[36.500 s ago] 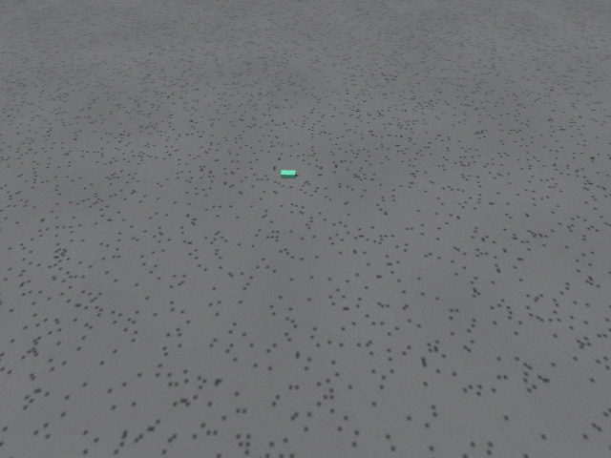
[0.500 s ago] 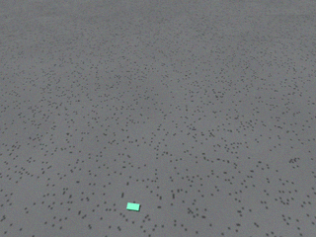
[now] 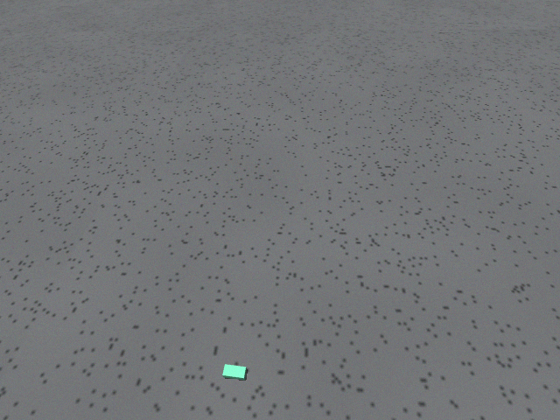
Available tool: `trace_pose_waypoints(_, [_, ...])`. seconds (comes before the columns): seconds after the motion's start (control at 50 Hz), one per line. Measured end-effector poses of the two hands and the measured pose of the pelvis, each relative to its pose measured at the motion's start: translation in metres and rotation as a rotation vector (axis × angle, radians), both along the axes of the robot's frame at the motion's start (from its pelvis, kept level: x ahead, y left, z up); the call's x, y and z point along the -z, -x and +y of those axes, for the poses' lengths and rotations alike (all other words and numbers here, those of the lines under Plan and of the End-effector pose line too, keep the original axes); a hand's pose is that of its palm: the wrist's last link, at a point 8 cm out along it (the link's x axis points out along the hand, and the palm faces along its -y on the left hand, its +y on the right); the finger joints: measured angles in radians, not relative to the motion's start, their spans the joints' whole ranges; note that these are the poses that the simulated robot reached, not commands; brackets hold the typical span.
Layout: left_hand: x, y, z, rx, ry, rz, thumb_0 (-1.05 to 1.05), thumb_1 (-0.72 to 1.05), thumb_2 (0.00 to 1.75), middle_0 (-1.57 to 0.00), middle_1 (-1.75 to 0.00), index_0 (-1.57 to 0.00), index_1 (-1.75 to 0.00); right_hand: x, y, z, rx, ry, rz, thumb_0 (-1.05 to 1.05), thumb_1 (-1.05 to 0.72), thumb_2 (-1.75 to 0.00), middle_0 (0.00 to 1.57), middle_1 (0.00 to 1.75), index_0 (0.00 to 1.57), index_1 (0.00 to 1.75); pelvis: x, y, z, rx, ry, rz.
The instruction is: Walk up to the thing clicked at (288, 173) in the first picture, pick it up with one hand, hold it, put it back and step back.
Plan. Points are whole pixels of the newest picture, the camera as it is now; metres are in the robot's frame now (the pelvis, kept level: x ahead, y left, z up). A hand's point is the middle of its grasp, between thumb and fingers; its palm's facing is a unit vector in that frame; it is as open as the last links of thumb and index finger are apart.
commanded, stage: stand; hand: left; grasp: from above
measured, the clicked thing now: (234, 372) +0.41 +0.21 -0.77
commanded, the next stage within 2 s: step back in 0.50 s
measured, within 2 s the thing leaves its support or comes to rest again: neither
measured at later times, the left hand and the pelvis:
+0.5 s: hand out of the picture +0.06 +0.25 -0.16, palm faces +0.00 -0.94 -0.34, open 7.4 cm; pelvis -0.01 +0.00 +0.00, yaw +0 degrees
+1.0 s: hand out of the picture +0.06 +0.31 -0.18, palm faces -0.05 -0.94 -0.35, open 7.4 cm; pelvis -0.09 +0.05 -0.02, yaw -1 degrees
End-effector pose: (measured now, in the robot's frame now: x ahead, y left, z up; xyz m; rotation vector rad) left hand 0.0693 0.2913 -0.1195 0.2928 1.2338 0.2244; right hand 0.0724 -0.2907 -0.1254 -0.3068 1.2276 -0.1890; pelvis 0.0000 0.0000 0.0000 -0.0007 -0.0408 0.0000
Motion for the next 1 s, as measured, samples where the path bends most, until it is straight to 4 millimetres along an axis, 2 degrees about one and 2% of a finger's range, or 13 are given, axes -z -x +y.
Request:
trace_pose_waypoints(0.5, [-0.001,0.012,-0.001,0.01,-0.002,0.003,0.01,0.91,0.9,-0.2,-0.3,-0.2,-0.3,0.0,0.019,-0.005,0.011,-0.003,0.016,0.01,-0.9,-0.9,0.2,0.29,0.2,0.3,0.0,0.008,-0.003,0.003,-0.002,-0.008])
trace_pose_waypoints(0.64, [0.003,0.018,0.014,0.0,-0.028,-0.003,0.01,0.91,0.9,-0.2,-0.3,-0.2,-0.3,0.005,0.027,-0.013,0.021,0.014,0.024,0.01,-0.9,-0.9,0.2,0.3,0.2,0.3,0.009,0.032,0.002,-0.007,0.013,0.003])
trace_pose_waypoints(0.74, [0.011,0.014,0.036,0.04,-0.042,-0.019,0.01,0.91,0.9,-0.2,-0.3,-0.2,-0.3,0.002,0.045,-0.01,0.029,0.055,0.039,0.0,-0.91,-0.9,0.2,0.29,0.2,0.3,0.016,0.047,0.021,-0.006,0.002,0.014])
trace_pose_waypoints(0.8, [0.021,0.003,0.053,0.055,-0.036,-0.064,0.01,0.91,0.9,-0.2,-0.3,-0.2,-0.3,0.003,0.062,-0.002,0.027,0.093,0.054,0.0,-0.91,-0.9,0.2,0.29,0.2,0.3,0.026,0.054,0.036,-0.018,0.019,0.029])
trace_pose_waypoints(0.86, [0.027,-0.004,0.062,0.055,-0.035,-0.101,0.01,0.91,0.9,-0.2,-0.3,-0.2,-0.3,0.0,0.082,0.011,0.016,0.109,0.089,0.0,-0.91,-0.9,0.2,0.29,0.2,0.3,0.027,0.067,0.043,-0.015,0.011,0.017])
trace_pose_waypoints(0.92, [0.025,-0.001,0.061,0.064,-0.024,-0.104,0.01,0.91,0.9,-0.2,-0.3,-0.2,-0.3,-0.007,0.098,0.023,0.016,0.108,0.104,0.0,-0.9,-0.9,0.2,0.29,0.2,0.3,0.02,0.077,0.047,-0.016,0.023,0.025])
trace_pose_waypoints(1.0, [0.023,0.018,0.058,0.091,-0.007,-0.079,0.01,0.91,0.9,-0.2,-0.3,-0.2,-0.3,-0.01,0.106,0.032,0.03,0.108,0.069,0.01,-0.9,-0.9,0.21,0.3,0.21,0.3,0.015,0.089,0.053,0.012,0.023,0.03])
